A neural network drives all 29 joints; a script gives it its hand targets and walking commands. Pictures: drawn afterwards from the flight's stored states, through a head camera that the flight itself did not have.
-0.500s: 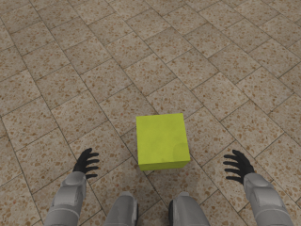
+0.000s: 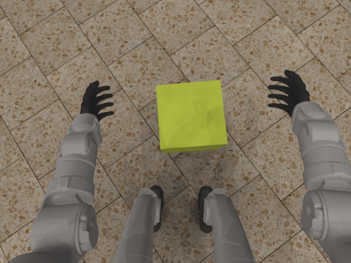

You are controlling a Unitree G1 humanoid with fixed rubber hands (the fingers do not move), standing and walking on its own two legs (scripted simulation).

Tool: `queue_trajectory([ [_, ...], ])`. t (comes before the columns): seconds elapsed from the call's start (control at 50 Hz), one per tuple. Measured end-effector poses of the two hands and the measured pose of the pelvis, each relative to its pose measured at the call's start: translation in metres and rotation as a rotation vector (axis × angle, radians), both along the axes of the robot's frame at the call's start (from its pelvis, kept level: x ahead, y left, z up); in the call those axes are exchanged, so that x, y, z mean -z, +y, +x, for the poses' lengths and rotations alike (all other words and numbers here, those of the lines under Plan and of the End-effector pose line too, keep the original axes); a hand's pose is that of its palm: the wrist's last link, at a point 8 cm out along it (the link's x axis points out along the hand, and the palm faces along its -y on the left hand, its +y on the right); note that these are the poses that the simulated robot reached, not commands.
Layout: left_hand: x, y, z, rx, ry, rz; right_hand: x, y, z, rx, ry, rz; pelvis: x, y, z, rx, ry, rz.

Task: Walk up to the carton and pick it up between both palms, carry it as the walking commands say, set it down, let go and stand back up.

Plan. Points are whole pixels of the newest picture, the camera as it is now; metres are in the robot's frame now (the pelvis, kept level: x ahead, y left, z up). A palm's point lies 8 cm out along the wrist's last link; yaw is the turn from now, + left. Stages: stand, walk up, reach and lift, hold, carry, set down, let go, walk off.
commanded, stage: reach and lift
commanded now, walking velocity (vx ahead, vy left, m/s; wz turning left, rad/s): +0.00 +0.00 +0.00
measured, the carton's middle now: (189, 120) +0.51 -0.03 -0.56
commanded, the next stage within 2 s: none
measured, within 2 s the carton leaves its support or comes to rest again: neither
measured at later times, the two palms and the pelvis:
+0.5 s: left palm (97, 76) +0.52 +0.21 -0.12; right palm (284, 61) +0.55 -0.24 -0.11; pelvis +0.01 +0.01 -0.02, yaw +0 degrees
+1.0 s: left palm (116, 96) +0.52 +0.21 -0.25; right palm (263, 86) +0.54 -0.24 -0.25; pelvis -0.01 +0.01 -0.14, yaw +2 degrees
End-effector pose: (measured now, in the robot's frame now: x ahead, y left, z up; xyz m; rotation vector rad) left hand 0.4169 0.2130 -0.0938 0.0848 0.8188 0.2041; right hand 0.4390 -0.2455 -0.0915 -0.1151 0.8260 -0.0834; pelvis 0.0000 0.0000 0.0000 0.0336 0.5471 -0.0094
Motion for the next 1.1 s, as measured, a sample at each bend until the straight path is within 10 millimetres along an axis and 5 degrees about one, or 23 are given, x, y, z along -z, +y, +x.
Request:
queue_trajectory([
  [0.4, 0.019, 0.004, 0.094, -0.018, -0.159, -0.019, 0.016, 0.009, 0.102, -0.003, -0.164, 0.035, 0.014, 0.003, 0.013, 0.001, 0.217, 0.0],
  [0.58, 0.038, 0.001, 0.104, -0.014, -0.171, -0.02, 0.034, 0.009, 0.112, -0.006, -0.176, 0.041, 0.022, 0.008, 0.011, 0.003, 0.283, 0.0],
  [0.74, 0.075, 0.004, 0.098, -0.024, -0.148, -0.016, 0.071, 0.009, 0.105, 0.007, -0.153, 0.047, 0.052, 0.01, 0.003, 0.002, 0.311, 0.004],
  [1.1, 0.194, -0.006, 0.1, -0.031, -0.148, -0.017, 0.193, 0.011, 0.104, 0.018, -0.161, 0.042, 0.167, 0.003, -0.017, -0.016, 0.318, 0.02],
])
